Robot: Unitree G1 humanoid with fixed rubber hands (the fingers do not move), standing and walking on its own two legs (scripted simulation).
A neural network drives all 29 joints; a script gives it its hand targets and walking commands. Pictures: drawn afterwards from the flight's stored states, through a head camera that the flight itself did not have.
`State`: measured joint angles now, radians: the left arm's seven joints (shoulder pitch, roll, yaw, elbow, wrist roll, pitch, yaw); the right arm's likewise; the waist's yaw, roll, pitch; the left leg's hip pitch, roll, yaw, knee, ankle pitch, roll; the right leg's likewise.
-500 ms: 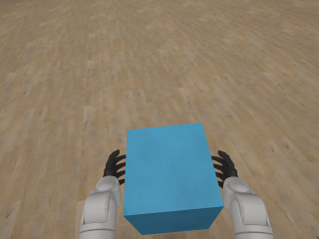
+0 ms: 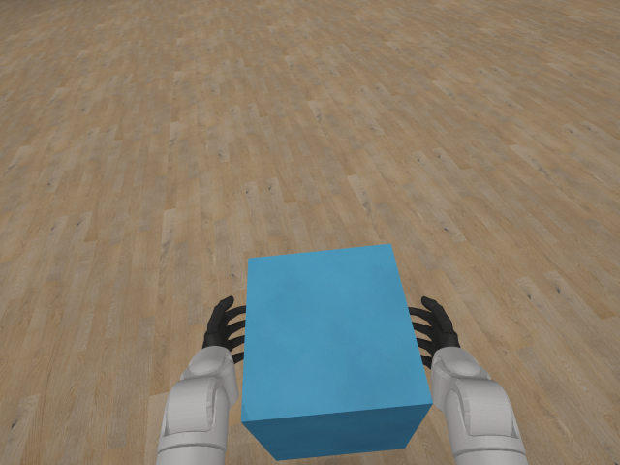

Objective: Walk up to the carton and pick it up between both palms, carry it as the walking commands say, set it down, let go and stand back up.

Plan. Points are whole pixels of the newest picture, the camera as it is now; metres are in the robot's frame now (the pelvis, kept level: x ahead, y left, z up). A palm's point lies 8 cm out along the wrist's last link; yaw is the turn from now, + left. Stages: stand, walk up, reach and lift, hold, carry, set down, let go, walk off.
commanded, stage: carry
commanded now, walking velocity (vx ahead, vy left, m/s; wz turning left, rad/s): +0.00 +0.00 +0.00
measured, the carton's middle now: (330, 358) +0.30 +0.00 -0.04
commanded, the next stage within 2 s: hold in 0.72 s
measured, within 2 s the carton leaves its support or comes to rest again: neither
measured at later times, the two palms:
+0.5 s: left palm (218, 357) +0.27 +0.15 +0.03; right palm (443, 358) +0.27 -0.14 +0.02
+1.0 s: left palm (219, 352) +0.28 +0.15 +0.03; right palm (445, 358) +0.26 -0.14 +0.03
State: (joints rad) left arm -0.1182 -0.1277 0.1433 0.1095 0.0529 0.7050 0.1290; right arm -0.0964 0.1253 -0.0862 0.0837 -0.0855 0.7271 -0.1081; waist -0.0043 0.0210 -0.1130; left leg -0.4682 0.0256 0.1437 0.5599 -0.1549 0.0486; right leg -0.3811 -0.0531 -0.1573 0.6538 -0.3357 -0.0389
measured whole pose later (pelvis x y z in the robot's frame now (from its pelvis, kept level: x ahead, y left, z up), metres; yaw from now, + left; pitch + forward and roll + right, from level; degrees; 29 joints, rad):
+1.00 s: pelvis -0.01 +0.00 +0.00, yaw -2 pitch +2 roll +1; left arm -0.17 -0.13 0.17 0.17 0.07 0.69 0.12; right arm -0.13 0.13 -0.10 0.15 -0.12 0.69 -0.10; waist 0.01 0.01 -0.10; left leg -0.44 0.03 0.14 0.56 -0.15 0.04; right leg -0.37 -0.04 -0.12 0.65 -0.32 -0.04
